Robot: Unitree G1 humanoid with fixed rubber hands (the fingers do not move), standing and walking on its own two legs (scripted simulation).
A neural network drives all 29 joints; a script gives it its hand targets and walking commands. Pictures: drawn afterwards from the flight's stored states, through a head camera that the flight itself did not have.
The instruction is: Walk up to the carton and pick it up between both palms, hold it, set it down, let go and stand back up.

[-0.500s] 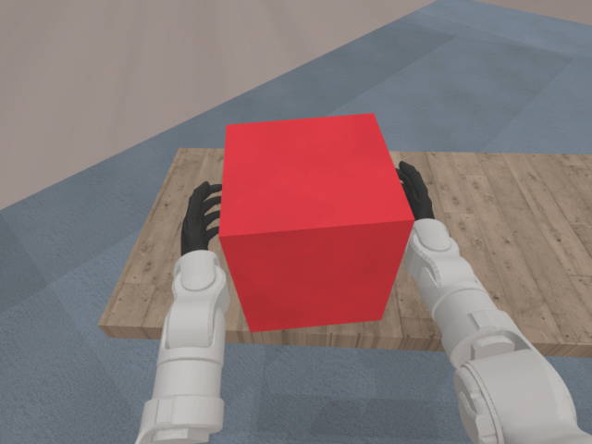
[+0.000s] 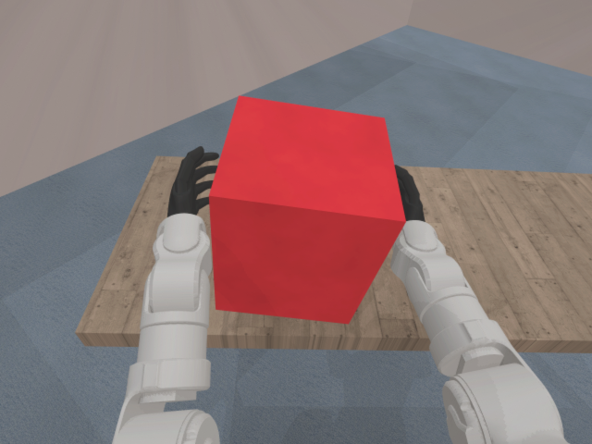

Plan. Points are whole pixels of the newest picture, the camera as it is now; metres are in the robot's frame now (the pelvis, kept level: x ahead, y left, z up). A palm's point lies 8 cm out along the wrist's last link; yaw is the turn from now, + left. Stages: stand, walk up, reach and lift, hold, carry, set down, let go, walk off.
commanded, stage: reach and lift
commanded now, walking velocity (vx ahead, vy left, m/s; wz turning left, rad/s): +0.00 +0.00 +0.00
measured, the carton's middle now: (297, 217) +0.43 +0.01 +0.10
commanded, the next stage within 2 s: hold in 1.20 s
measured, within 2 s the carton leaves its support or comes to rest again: neither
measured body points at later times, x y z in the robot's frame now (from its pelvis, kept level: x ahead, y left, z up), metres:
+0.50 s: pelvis -0.01 +0.00 +0.00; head -0.04 +0.03 +0.45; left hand +0.38 +0.17 +0.21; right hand +0.39 -0.13 +0.16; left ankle +0.02 +0.13 -0.75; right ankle +0.00 -0.09 -0.75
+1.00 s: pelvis -0.01 +0.00 +0.00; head -0.06 +0.03 +0.45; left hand +0.37 +0.17 +0.23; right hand +0.37 -0.13 +0.18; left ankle +0.02 +0.13 -0.75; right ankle +0.00 -0.09 -0.75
